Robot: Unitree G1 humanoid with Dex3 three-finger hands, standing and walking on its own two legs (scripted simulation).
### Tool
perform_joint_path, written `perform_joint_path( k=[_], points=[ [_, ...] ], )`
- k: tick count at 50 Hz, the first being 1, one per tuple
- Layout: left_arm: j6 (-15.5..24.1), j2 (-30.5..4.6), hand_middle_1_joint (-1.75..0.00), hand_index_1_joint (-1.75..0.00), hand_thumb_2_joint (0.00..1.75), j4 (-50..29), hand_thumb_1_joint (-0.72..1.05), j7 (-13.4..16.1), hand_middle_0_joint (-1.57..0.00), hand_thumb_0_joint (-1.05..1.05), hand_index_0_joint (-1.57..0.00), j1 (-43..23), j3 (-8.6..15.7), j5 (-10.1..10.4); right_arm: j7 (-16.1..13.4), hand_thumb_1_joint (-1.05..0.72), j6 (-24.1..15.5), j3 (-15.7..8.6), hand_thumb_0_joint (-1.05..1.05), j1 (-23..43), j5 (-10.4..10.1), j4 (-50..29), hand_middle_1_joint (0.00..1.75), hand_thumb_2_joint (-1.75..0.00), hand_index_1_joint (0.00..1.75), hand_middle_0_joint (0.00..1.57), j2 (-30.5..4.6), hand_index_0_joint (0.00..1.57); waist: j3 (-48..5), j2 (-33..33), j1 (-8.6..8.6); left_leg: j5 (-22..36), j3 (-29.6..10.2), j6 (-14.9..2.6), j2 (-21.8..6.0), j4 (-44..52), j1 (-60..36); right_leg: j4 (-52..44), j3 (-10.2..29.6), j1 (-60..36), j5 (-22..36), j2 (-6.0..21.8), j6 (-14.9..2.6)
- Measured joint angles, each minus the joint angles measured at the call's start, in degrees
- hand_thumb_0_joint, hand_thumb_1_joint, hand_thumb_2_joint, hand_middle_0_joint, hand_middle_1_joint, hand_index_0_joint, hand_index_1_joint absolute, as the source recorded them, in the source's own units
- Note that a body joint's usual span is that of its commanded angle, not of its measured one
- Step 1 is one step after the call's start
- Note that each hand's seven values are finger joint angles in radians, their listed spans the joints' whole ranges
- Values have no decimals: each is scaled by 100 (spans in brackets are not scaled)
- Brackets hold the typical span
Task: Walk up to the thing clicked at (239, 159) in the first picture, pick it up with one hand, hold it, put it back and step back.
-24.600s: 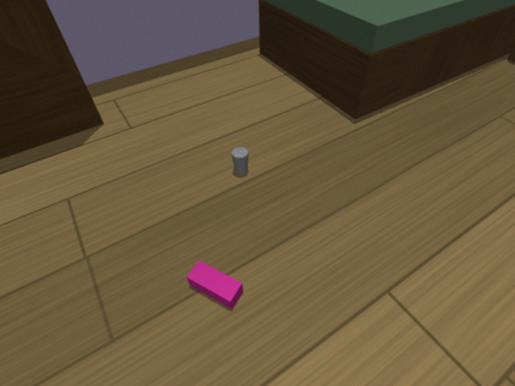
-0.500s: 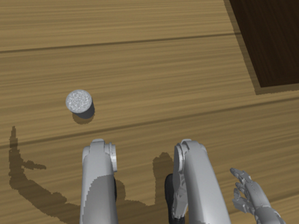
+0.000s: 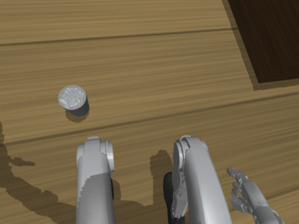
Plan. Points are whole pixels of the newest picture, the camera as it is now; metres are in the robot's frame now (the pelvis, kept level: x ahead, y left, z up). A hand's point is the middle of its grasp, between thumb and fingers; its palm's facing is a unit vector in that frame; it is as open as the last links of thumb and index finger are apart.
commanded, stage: go down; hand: left
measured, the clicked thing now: (76, 103) +0.48 +0.28 -0.31
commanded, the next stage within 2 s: approach in 0.24 s
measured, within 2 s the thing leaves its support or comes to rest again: neither
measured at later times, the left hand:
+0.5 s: hand out of the picture +0.36 +0.46 -0.01, palm faces +0.32 -0.94 -0.06, open 17.5 cm
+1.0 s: hand (36, 115) +0.40 +0.36 -0.21, palm faces +0.28 -0.96 +0.01, open 17.6 cm
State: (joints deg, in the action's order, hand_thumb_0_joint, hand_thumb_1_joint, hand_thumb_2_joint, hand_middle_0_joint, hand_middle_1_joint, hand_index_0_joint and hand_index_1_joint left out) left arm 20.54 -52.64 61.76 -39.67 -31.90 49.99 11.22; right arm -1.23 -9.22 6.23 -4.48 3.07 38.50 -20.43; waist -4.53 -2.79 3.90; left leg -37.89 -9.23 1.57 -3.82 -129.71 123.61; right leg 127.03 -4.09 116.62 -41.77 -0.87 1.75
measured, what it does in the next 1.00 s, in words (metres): lowers itself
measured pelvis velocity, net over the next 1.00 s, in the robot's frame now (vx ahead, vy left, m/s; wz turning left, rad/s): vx -0.01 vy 0.01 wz -0.12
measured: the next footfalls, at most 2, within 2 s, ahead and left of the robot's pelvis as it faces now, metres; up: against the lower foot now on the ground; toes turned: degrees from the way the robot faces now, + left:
none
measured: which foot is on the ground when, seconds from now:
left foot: down 0.00-1.00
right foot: down 0.00-1.00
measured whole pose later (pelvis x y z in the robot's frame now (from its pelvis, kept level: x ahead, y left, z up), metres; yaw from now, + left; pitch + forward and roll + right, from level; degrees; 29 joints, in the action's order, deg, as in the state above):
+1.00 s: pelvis -0.01 +0.01 -0.09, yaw -7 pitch +18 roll -12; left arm 47.3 -53.0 80.0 -30.9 -33.8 47.8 12.0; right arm 2.4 -3.2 20.0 7.0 14.5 35.8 -21.1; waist 10.6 -12.7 10.2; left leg -40.0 -18.1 2.4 -3.9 -148.9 129.3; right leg 141.1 -8.7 120.9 -40.7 -5.0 3.4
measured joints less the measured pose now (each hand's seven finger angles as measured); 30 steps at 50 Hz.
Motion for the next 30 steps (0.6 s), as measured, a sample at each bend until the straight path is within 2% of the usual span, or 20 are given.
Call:
perform_joint_path(
  k=[10,21,24,30],
  points=[
    [48,-152,-10,-8,9,79,-53,-51,-1,-2,-4,-69,73,20,21,-89,33,81,1,8,10,-35,30,-90,30,21,-42,21,79,-36,43,16,-55,7,4,-143,96,121,-31,82,24,-20,-1],
    [118,-329,-9,-8,7,179,-53,-141,-2,-2,-4,-74,193,138,39,-90,41,174,1,55,44,-47,30,-90,30,21,-70,21,189,-70,76,-6,-117,-8,-7,-311,199,234,-63,158,30,-58,31],
    [267,-331,-9,-7,5,295,-54,-137,-3,-2,-5,-72,190,221,48,-90,25,201,1,81,70,-46,30,-90,30,21,-80,21,229,-90,78,-18,-131,-21,-15,-376,239,280,-68,190,31,-75,38],
    [868,-281,-10,-8,3,762,-56,-44,-4,-1,-6,-215,111,363,103,-90,5,356,1,249,228,-58,30,-90,30,21,-110,21,430,-227,137,-60,-213,-16,-30,-654,360,512,-100,301,23,-131,60]
  ],
)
